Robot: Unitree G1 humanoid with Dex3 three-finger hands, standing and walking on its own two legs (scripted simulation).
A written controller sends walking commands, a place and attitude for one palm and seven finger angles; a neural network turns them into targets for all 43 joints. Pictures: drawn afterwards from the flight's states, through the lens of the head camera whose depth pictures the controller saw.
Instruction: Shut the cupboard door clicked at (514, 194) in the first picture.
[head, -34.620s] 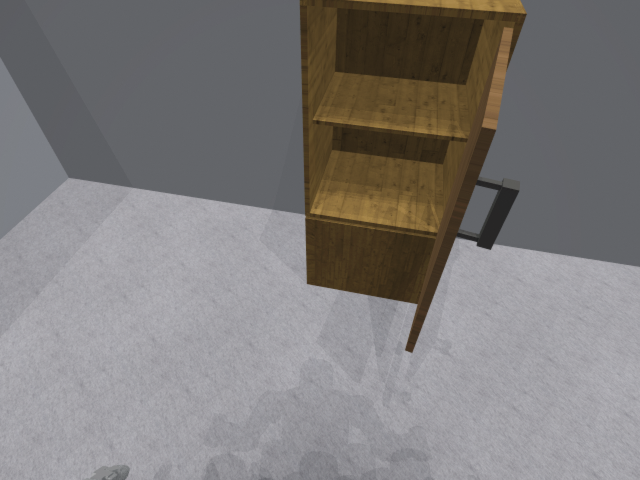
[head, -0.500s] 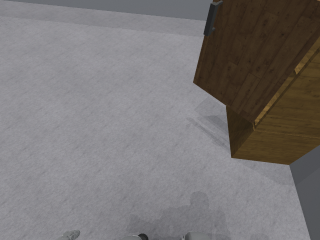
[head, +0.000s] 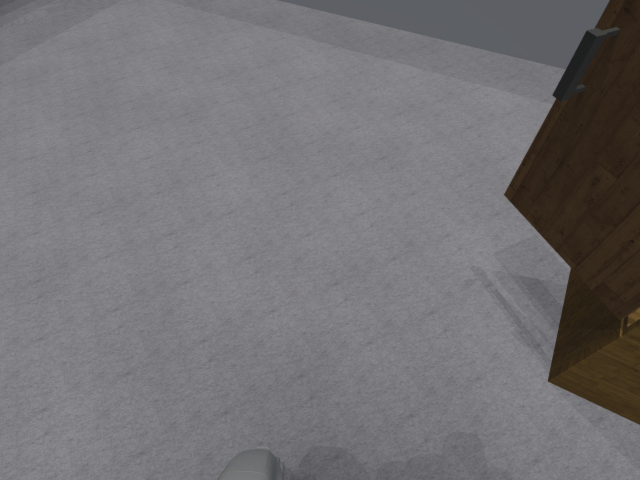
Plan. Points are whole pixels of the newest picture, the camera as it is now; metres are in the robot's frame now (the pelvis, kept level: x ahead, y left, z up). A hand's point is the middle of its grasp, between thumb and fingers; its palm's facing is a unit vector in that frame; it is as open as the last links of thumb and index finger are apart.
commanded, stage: walk to a spot facing it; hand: left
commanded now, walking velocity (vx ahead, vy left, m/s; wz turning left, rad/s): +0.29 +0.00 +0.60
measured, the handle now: (586, 64) +0.83 -0.48 +0.05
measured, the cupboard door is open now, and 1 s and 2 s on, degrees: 51 51 51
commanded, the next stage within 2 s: turn to face it in 1.02 s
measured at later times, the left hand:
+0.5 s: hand (156, 429) +0.19 +0.25 -0.14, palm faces +0.19 -0.96 -0.22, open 7.4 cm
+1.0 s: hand (200, 433) +0.19 +0.20 -0.17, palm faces +0.54 -0.82 -0.20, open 7.3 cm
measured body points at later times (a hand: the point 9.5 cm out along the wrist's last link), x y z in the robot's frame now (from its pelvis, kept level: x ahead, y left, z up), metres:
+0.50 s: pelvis +0.12 +0.03 +0.00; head +0.14 +0.04 +0.45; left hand +0.18 +0.30 -0.13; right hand +0.15 -0.21 -0.15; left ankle +0.01 +0.13 -0.74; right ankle +0.26 -0.09 -0.69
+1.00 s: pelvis +0.30 +0.05 +0.00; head +0.34 +0.09 +0.44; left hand +0.17 +0.24 -0.16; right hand +0.53 -0.11 -0.14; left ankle +0.34 +0.19 -0.70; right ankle +0.28 -0.08 -0.74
